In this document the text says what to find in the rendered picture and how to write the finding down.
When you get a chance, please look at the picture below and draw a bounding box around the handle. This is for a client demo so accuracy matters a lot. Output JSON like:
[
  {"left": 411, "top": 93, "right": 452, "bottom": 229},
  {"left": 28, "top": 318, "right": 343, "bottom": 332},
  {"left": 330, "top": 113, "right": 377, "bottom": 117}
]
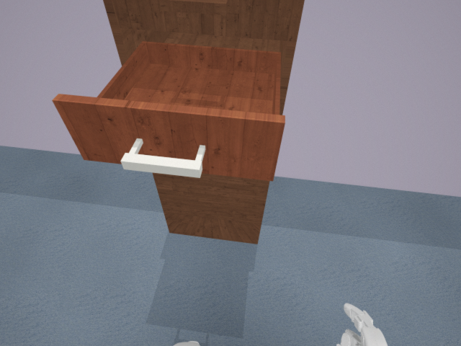
[
  {"left": 159, "top": 0, "right": 228, "bottom": 15},
  {"left": 121, "top": 138, "right": 205, "bottom": 178}
]

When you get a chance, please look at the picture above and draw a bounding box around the drawer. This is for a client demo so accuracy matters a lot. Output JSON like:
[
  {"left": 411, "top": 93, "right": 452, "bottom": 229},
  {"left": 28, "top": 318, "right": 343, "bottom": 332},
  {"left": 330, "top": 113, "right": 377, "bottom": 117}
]
[{"left": 52, "top": 41, "right": 285, "bottom": 181}]

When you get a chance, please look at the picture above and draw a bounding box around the cabinet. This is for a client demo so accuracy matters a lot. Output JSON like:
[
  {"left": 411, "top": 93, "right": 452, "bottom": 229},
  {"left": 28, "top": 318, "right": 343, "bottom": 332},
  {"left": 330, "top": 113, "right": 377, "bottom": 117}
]
[{"left": 103, "top": 0, "right": 305, "bottom": 244}]

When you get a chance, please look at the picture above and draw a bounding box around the robot right hand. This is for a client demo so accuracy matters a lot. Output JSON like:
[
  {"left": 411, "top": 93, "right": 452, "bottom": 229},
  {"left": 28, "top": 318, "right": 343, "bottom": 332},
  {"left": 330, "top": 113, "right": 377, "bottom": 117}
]
[{"left": 336, "top": 303, "right": 388, "bottom": 346}]

